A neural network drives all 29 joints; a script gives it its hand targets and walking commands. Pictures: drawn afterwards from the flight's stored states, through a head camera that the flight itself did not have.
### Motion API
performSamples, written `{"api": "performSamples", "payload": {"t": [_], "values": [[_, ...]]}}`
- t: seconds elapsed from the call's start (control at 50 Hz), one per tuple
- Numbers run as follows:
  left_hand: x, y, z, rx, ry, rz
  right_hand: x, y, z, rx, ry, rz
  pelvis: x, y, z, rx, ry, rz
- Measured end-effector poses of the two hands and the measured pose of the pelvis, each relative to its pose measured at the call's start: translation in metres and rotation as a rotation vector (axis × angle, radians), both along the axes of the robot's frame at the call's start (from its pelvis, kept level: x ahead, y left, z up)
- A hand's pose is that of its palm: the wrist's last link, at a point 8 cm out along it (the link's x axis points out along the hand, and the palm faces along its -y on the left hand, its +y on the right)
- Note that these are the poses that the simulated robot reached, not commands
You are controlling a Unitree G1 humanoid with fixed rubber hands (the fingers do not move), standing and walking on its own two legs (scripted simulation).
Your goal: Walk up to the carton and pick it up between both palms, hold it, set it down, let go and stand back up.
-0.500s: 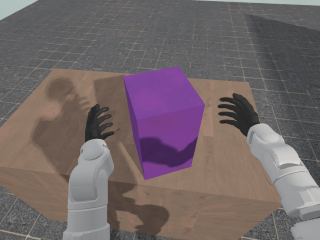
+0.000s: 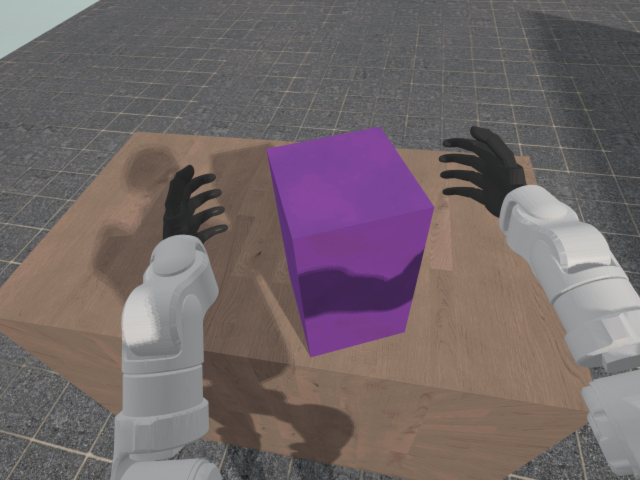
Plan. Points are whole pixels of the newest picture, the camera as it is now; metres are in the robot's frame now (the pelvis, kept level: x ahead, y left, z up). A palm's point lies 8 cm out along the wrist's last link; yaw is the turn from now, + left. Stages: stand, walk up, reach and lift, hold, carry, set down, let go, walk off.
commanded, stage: reach and lift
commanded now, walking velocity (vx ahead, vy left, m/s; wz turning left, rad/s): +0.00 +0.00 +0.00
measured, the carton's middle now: (342, 250) +0.45 +0.04 +0.02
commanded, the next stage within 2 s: none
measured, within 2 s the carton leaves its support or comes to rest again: neither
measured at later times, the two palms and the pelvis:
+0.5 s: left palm (187, 205) +0.37 +0.21 +0.18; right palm (480, 146) +0.48 -0.12 +0.19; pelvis +0.00 +0.00 +0.00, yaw +1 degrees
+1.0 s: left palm (223, 268) +0.36 +0.19 +0.08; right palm (447, 224) +0.46 -0.10 +0.07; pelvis +0.00 +0.00 -0.01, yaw +1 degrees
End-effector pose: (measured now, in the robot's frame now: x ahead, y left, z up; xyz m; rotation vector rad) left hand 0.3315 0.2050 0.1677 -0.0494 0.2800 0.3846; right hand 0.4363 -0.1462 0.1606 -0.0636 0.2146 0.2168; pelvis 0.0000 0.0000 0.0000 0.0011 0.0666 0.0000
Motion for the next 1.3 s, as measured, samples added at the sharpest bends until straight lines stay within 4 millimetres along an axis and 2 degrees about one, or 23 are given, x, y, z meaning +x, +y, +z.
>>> {"api": "performSamples", "payload": {"t": [0.3,0.44,0.54,0.72,0.84,1.04,1.2,1.3], "values": [[0.024,0.004,0.021,0.009,-0.013,0.015,0.03,0.017,0.031,0.01,-0.014,0.015,-0.002,-0.003,-0.002,-0.004,0.045,0.018],[0.036,0.005,0.022,0.018,-0.007,0.018,0.042,0.022,0.036,0.013,-0.001,0.011,0.0,-0.002,-0.002,-0.004,0.052,0.02],[0.037,0.007,0.005,0.011,0.014,0.02,0.045,0.026,0.02,0.007,0.019,0.009,0.003,-0.001,-0.001,-0.004,0.046,0.024],[0.024,0.003,-0.057,-0.018,0.069,0.022,0.033,0.032,-0.044,-0.011,0.066,0.01,0.003,0.001,-0.001,-0.007,0.062,0.034],[0.023,-0.002,-0.081,0.001,0.053,0.03,0.026,0.037,-0.074,0.0,0.059,0.005,-0.002,0.001,-0.004,-0.012,0.109,0.031],[0.031,-0.014,-0.095,0.01,0.037,0.033,0.025,0.044,-0.088,-0.007,0.061,-0.008,-0.005,-0.001,-0.007,-0.012,0.153,0.017],[0.027,-0.019,-0.111,0.001,0.038,0.043,0.025,0.046,-0.092,-0.001,0.063,-0.019,-0.005,-0.003,-0.008,-0.012,0.159,0.016],[0.026,-0.021,-0.113,-0.001,0.025,0.051,0.024,0.047,-0.094,0.007,0.064,-0.023,-0.006,-0.005,-0.009,-0.014,0.166,0.016]]}}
